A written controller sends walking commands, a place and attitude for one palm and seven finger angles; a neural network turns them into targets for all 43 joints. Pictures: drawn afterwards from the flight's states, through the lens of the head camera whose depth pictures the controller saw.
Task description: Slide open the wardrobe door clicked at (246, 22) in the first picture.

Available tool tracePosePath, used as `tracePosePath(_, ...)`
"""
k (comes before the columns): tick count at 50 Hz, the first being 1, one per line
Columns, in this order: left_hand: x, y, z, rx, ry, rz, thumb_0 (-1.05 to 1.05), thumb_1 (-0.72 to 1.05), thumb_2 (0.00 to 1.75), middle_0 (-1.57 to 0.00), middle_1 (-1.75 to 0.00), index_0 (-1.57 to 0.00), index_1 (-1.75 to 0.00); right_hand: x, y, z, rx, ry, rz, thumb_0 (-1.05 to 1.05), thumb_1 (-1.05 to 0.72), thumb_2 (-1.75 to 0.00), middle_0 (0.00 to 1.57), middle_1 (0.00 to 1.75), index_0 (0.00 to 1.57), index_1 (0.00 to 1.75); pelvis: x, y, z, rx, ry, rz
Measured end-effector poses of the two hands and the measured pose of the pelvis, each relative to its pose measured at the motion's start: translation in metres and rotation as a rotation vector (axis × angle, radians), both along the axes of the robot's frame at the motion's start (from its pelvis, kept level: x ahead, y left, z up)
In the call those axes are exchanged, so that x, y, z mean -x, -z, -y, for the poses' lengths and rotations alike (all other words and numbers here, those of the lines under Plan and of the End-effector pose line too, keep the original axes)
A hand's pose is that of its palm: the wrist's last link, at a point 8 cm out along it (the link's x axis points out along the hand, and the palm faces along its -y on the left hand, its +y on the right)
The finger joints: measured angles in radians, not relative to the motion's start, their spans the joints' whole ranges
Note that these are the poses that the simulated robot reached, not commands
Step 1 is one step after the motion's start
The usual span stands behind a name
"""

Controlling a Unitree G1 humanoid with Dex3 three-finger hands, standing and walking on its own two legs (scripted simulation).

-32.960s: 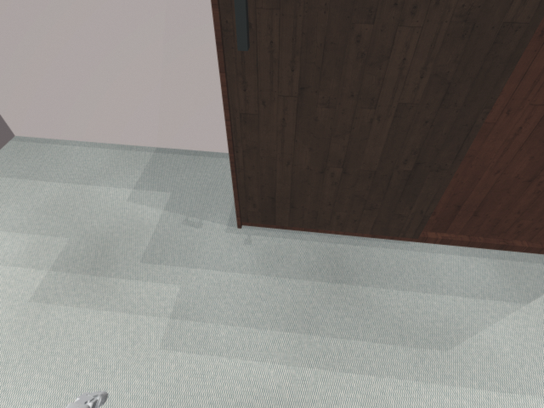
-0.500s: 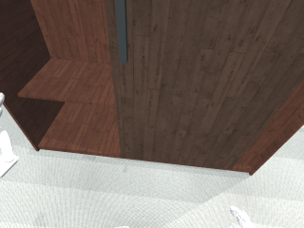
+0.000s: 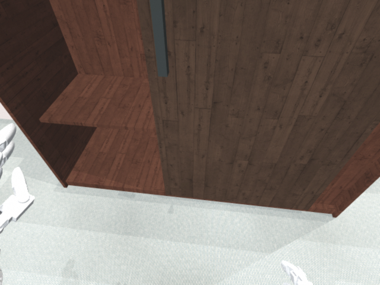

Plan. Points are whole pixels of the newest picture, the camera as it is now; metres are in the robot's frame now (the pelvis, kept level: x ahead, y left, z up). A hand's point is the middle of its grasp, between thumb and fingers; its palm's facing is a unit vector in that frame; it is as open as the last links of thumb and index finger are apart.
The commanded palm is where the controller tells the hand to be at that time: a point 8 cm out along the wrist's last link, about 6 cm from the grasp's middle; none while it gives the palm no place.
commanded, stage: let the arm hang, fingers relaxed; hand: left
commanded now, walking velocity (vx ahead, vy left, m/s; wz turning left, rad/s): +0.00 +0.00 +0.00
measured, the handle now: (161, 29) +0.69 +0.12 +0.23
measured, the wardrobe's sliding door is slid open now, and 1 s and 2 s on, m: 0.63 0.63 0.63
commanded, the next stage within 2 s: look to check the result in 1.08 s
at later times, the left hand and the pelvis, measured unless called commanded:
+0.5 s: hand out of the picture -0.04 +0.19 -0.16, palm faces +0.05 -0.97 -0.22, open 7.1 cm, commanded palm none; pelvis +0.00 +0.01 +0.01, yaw +3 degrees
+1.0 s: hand out of the picture +0.00 +0.19 -0.16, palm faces +0.04 -0.98 -0.19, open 7.3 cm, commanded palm none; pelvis +0.00 +0.02 +0.01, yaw +1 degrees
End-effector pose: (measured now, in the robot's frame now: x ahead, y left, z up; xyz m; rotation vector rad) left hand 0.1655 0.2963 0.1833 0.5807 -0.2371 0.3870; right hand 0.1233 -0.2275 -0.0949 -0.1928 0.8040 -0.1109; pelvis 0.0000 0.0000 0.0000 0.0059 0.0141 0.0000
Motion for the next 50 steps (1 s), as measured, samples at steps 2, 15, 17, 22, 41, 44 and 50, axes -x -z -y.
tracePosePath(2,-0.013,0.043,-0.009,0.079,-0.027,-0.168,0.00,0.90,0.90,-0.21,-0.30,-0.21,-0.30,-0.005,0.009,0.004,-0.002,-0.029,-0.055,0.02,-0.90,-0.90,0.20,0.30,0.20,0.30,-0.001,0.001,-0.004,-0.005,-0.039,-0.005)
tracePosePath(15,0.129,0.324,0.065,0.655,-0.234,-1.392,-0.02,1.00,0.89,-0.21,-0.30,-0.21,-0.30,0.034,0.030,0.012,0.059,-0.007,-0.376,0.01,-0.91,-0.90,0.20,0.30,0.20,0.30,-0.002,0.001,-0.001,-0.003,-0.052,-0.001)
tracePosePath(17,0.153,0.324,0.062,0.661,-0.268,-1.452,-0.02,1.02,0.89,-0.21,-0.30,-0.21,-0.30,0.047,0.030,0.010,0.057,0.002,-0.436,0.01,-0.91,-0.90,0.20,0.30,0.20,0.30,-0.003,-0.002,0.001,0.001,-0.056,0.002)
tracePosePath(22,0.194,0.318,0.056,0.656,-0.329,-1.571,-0.01,0.98,0.89,-0.21,-0.30,-0.21,-0.30,0.077,0.035,0.001,0.026,0.034,-0.534,0.01,-0.91,-0.90,0.20,0.29,0.20,0.30,-0.003,-0.009,-0.002,0.013,-0.051,0.011)
tracePosePath(41,0.172,0.315,0.061,0.650,-0.262,-1.531,0.01,0.93,0.89,-0.20,-0.30,-0.20,-0.30,0.140,0.042,-0.042,-0.070,0.102,-0.636,0.01,-0.91,-0.90,0.20,0.29,0.20,0.30,0.001,-0.014,-0.019,0.007,-0.026,0.035)
tracePosePath(44,0.171,0.315,0.058,0.649,-0.259,-1.525,0.01,0.93,0.89,-0.20,-0.30,-0.20,-0.30,0.143,0.043,-0.046,-0.077,0.109,-0.636,0.01,-0.91,-0.90,0.20,0.29,0.20,0.30,0.001,-0.014,-0.020,0.007,-0.024,0.035)
tracePosePath(50,0.176,0.315,0.055,0.653,-0.261,-1.531,0.01,0.92,0.90,-0.20,-0.30,-0.20,-0.30,0.147,0.043,-0.051,-0.080,0.114,-0.641,0.01,-0.91,-0.90,0.20,0.29,0.20,0.30,0.003,-0.014,-0.024,0.007,-0.022,0.033)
